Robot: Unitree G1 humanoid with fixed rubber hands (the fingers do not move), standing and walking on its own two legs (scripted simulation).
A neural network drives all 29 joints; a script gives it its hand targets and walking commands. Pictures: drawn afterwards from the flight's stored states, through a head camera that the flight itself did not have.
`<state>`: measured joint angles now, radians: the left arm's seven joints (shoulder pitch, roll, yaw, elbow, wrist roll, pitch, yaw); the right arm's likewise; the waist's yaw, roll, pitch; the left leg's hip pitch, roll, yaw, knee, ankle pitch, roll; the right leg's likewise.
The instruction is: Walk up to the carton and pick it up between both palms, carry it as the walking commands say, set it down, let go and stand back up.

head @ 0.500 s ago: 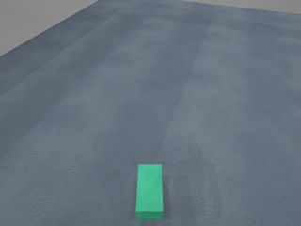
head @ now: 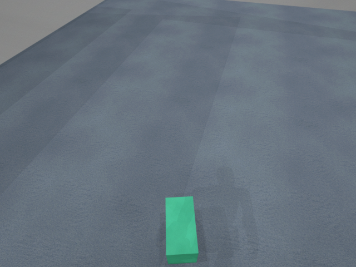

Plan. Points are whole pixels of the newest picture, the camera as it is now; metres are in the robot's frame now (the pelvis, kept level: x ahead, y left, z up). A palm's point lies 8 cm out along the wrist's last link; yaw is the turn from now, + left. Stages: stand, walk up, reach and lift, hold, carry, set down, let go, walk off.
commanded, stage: walk up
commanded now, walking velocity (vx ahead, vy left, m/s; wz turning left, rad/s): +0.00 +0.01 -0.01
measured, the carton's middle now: (180, 229) +0.43 +0.01 -0.68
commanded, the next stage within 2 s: stand in 0.48 s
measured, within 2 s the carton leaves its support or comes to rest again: neither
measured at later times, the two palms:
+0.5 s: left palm out of the picture +0.03 +0.26 -0.14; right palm out of the picture -0.02 -0.22 -0.14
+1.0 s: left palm out of the picture +0.13 +0.24 -0.13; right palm out of the picture +0.10 -0.22 -0.14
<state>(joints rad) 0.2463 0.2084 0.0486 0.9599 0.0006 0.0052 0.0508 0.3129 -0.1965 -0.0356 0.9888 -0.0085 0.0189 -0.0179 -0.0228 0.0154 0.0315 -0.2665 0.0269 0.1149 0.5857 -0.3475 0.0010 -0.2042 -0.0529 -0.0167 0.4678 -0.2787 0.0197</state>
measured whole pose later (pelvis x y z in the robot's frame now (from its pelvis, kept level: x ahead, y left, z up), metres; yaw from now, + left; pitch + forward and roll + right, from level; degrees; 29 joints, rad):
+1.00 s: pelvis -0.02 +0.01 -0.02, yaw +0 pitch -3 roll +0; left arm 0.04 0.19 0.03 0.77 0.00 0.26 0.02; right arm 0.10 -0.18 -0.04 0.72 0.01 0.25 -0.02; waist -0.02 0.01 0.12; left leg -0.30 0.02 0.13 0.68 -0.33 0.04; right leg -0.26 -0.05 -0.02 0.69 -0.38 0.03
